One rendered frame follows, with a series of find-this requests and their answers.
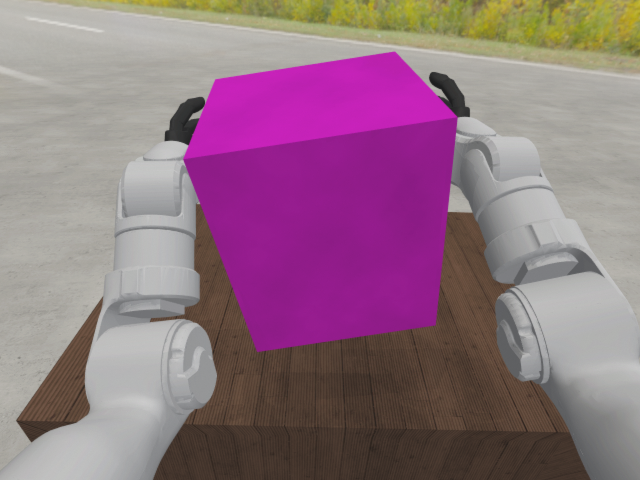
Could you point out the carton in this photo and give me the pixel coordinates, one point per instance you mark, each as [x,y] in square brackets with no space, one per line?
[326,190]

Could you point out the right robot forearm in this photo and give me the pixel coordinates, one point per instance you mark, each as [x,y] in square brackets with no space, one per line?
[527,235]

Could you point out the right robot upper arm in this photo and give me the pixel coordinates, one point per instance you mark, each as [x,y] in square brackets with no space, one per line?
[574,336]

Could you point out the pedestal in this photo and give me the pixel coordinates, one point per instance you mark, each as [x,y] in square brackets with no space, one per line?
[430,403]

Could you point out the robot left hand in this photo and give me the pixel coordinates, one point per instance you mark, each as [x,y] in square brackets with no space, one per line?
[181,128]

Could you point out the left robot forearm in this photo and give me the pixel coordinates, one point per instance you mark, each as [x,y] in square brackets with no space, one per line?
[155,229]

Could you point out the robot right hand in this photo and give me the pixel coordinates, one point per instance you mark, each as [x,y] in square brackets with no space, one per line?
[456,101]

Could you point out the left robot upper arm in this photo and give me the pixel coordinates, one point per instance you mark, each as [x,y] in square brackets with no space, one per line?
[143,380]

